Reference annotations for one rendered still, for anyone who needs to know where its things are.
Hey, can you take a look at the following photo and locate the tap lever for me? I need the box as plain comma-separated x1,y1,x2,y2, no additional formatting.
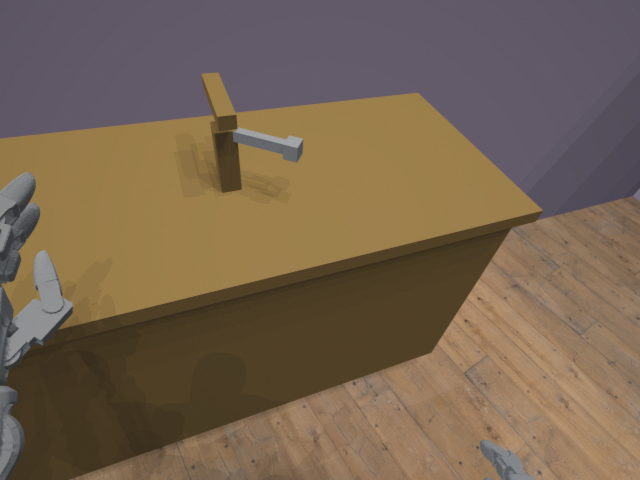
233,127,303,163

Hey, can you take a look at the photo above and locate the counter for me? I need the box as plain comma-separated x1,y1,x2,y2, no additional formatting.
0,73,543,480

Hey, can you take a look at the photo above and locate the left robot hand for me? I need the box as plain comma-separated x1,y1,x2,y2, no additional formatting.
0,172,73,386

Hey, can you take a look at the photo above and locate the right robot hand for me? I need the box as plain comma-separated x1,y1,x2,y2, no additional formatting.
480,440,535,480

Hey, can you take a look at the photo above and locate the robot left forearm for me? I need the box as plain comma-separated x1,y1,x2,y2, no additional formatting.
0,386,25,480

